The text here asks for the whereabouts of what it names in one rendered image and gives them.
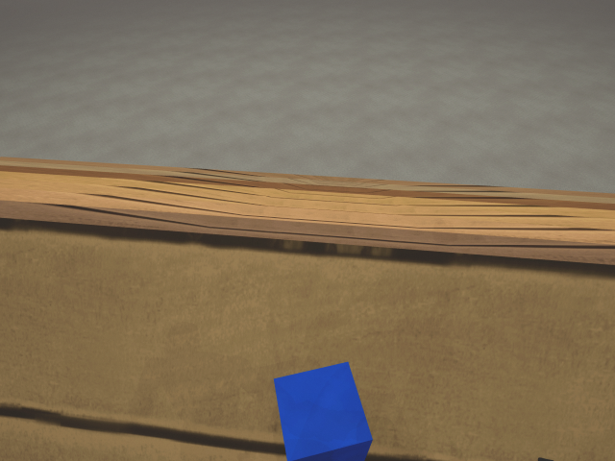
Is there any carton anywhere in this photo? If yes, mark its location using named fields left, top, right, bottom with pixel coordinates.
left=274, top=362, right=373, bottom=461

